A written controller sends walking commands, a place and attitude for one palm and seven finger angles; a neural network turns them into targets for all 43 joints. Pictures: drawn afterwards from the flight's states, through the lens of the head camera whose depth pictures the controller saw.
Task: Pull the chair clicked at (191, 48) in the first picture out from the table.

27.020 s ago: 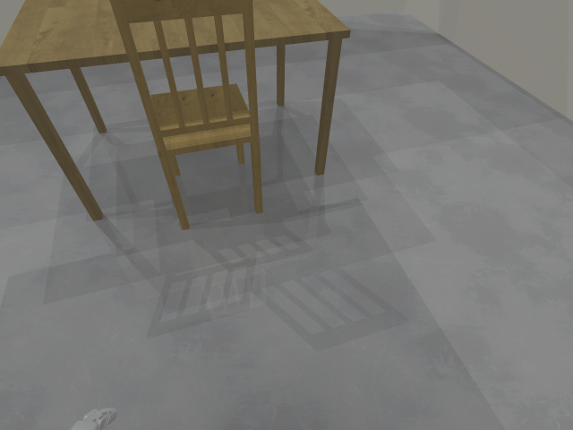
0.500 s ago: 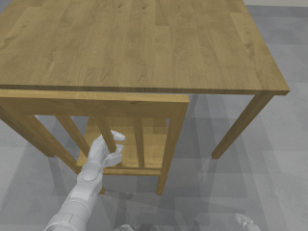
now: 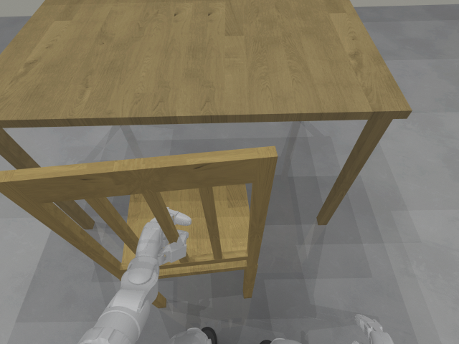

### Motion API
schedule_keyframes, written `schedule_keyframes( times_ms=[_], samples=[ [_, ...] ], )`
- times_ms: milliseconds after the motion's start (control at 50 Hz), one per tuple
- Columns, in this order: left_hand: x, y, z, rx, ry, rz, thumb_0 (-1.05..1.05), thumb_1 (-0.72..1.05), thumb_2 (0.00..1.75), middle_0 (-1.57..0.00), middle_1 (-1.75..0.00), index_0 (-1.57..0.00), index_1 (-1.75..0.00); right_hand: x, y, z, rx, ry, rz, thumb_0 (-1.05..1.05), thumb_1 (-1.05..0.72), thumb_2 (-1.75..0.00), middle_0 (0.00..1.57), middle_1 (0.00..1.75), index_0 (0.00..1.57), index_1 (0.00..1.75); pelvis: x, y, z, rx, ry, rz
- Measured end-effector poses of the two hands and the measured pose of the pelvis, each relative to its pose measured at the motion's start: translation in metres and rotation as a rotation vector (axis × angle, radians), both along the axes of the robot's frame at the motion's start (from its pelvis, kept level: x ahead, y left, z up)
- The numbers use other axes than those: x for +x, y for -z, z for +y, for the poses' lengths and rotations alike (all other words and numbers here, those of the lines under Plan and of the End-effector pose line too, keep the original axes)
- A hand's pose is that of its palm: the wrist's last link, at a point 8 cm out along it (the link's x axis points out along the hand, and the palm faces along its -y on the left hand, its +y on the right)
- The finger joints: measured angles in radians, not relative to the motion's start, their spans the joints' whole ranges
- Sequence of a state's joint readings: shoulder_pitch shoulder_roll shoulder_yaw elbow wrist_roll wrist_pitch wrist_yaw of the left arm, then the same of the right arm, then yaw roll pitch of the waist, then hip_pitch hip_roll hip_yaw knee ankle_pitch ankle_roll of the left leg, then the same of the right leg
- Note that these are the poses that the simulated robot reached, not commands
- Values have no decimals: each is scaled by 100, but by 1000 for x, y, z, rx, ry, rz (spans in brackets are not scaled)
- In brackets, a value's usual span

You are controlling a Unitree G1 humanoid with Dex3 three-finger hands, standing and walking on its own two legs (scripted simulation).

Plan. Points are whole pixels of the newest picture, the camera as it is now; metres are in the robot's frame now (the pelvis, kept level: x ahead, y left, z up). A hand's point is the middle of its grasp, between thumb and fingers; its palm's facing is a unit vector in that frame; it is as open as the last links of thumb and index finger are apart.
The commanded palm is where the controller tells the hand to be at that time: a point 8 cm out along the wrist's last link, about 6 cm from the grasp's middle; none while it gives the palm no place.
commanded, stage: step backward, pulling the chair out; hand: left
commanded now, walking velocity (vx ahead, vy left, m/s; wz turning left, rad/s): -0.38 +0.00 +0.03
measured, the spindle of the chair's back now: (171, 232) +0.33 +0.13 -0.06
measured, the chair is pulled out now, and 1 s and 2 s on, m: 0.16 0.24 0.46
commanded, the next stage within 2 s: none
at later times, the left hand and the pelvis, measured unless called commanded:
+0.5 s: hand (179, 263) +0.27 +0.11 -0.07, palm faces -0.06 -0.98 -0.18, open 5.3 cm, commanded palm +0.24 +0.16 -0.07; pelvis -0.06 +0.00 -0.01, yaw -3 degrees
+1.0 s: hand (184, 290) +0.22 +0.09 -0.07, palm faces -0.07 -0.98 -0.17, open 5.3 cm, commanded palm +0.18 +0.15 -0.06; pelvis -0.11 -0.01 +0.00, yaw -1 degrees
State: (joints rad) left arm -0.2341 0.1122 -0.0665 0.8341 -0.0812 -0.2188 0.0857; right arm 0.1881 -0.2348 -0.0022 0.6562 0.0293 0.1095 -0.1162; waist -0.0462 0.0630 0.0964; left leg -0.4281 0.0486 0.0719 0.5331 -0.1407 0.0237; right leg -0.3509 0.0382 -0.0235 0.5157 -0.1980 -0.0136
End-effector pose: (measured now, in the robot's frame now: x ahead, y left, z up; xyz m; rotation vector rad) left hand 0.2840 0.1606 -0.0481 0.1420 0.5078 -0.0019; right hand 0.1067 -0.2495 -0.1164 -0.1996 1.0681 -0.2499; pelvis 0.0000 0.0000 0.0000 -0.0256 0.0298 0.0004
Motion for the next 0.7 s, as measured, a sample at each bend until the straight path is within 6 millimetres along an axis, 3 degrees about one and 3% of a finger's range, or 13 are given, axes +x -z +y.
schedule_keyframes(
  times_ms=[120,280,460,560,700],
  samples=[
    [-15,0,0,10,8,-6,5,71,80,-33,-116,-49,-145,-18,-2,-2,-20,1,-18,1,-91,-90,21,30,21,30,-13,0,7,2,-9,-12],
    [-17,1,4,21,83,-36,4,70,80,-32,-119,-49,-145,-40,-3,10,-55,3,-11,1,-91,-90,20,30,20,30,-26,5,23,-6,3,-28],
    [-27,1,3,31,49,-43,4,69,81,-33,-121,-49,-145,-50,8,31,43,-45,-32,1,-90,-90,21,30,21,30,-49,7,8,-11,46,-10],
    [-44,0,-3,40,-8,-31,4,69,82,-35,-119,-49,-145,-65,19,17,93,-46,-38,1,-90,-90,21,30,21,30,-65,7,-10,-41,49,-21],
    [-77,-1,-15,34,-41,-5,5,69,80,-34,-118,-49,-145,-88,13,-29,29,1,29,1,-90,-90,21,30,21,30,-63,-1,-27,17,56,-18]
  ],
)
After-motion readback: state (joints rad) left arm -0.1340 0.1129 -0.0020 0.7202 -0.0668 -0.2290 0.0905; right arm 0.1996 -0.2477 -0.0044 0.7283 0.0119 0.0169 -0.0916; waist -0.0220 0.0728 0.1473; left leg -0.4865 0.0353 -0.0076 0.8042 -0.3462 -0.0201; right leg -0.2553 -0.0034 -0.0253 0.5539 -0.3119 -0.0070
